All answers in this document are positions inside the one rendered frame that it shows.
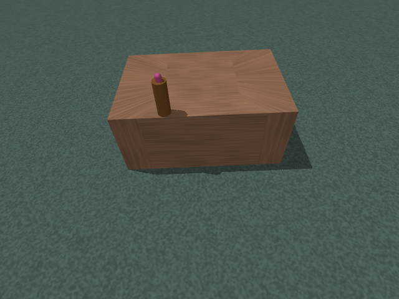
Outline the bottle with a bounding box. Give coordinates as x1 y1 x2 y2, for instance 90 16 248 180
151 73 171 117

